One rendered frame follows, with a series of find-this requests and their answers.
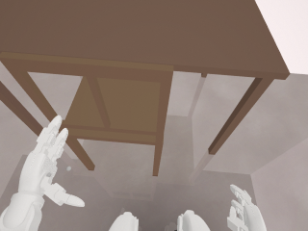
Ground robot right shin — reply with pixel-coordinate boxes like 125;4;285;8
184;210;194;214

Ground chair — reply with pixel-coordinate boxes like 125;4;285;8
0;52;174;177

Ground left robot forearm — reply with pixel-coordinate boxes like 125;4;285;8
0;192;45;231

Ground robot right thigh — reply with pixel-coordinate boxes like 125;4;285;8
177;213;211;231

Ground table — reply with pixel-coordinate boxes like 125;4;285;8
0;0;291;155

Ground robot left hand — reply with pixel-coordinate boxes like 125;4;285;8
18;115;85;207

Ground robot right hand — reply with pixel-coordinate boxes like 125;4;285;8
227;184;267;231

